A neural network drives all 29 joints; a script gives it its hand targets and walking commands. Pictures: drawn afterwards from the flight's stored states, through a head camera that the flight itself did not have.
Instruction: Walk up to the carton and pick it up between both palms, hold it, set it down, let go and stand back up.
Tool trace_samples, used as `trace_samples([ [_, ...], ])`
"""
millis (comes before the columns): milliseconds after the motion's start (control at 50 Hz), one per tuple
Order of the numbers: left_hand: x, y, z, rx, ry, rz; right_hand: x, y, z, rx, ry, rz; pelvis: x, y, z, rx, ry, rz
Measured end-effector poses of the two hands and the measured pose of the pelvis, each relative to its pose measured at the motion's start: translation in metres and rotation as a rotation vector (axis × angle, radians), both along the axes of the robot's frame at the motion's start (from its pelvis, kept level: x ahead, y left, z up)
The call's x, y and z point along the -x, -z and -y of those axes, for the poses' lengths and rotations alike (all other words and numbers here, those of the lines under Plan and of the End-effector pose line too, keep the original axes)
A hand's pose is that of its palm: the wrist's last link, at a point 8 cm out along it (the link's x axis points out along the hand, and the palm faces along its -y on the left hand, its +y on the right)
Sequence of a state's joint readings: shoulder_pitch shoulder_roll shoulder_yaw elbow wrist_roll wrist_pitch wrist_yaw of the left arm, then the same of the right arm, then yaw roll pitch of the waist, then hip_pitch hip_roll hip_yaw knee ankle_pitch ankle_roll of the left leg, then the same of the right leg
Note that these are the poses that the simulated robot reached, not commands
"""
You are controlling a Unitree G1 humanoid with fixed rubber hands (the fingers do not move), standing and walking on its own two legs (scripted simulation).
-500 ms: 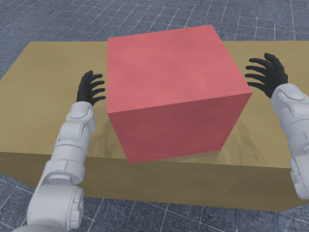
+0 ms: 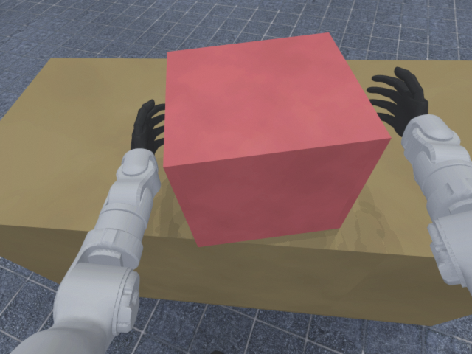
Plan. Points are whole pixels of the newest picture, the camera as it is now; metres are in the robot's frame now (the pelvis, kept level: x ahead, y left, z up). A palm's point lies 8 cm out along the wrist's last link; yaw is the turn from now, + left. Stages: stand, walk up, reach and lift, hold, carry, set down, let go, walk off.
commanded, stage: reach and lift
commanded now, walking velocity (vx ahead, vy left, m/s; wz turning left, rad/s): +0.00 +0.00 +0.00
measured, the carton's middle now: (259, 146) +0.48 +0.05 +0.04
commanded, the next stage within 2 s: none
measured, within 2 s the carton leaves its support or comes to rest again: leaves its support in 2.00 s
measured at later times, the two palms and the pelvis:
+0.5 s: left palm (147, 149) +0.40 +0.23 +0.11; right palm (400, 115) +0.48 -0.18 +0.14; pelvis +0.00 +0.00 +0.00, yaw +0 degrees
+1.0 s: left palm (148, 146) +0.40 +0.23 +0.11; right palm (388, 120) +0.48 -0.16 +0.13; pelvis +0.00 +0.00 +0.00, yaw +0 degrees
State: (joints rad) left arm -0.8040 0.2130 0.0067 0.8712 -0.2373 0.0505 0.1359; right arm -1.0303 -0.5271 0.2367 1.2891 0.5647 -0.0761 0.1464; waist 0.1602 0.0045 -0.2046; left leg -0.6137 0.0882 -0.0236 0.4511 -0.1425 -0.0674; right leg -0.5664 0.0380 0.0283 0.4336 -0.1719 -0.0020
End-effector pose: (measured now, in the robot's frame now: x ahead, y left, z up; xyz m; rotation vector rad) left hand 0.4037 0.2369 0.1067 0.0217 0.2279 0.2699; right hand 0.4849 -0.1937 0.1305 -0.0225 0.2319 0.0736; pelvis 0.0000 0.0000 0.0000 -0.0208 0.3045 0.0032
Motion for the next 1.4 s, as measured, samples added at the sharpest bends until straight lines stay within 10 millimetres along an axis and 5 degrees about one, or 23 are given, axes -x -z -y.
trace_samples([
  [180,0.005,0.001,0.004,-0.003,-0.021,-0.004,0.002,0.01,-0.018,-0.006,-0.012,-0.007,0.002,-0.002,-0.001,0.001,0.004,0.002],
  [460,0.005,-0.002,0.007,0.008,-0.039,-0.008,0.004,-0.008,-0.014,0.005,0.014,-0.015,0.003,-0.001,0.002,-0.002,-0.001,0.015],
  [660,0.002,-0.002,0.007,-0.007,-0.031,0.003,0.004,0.004,-0.032,-0.008,-0.009,-0.015,0.0,-0.002,0.0,0.0,-0.006,0.018],
  [1400,-0.004,-0.004,0.008,0.004,-0.027,0.021,0.01,0.001,-0.034,0.01,0.008,-0.011,-0.003,-0.005,-0.003,-0.002,-0.001,0.033],
])
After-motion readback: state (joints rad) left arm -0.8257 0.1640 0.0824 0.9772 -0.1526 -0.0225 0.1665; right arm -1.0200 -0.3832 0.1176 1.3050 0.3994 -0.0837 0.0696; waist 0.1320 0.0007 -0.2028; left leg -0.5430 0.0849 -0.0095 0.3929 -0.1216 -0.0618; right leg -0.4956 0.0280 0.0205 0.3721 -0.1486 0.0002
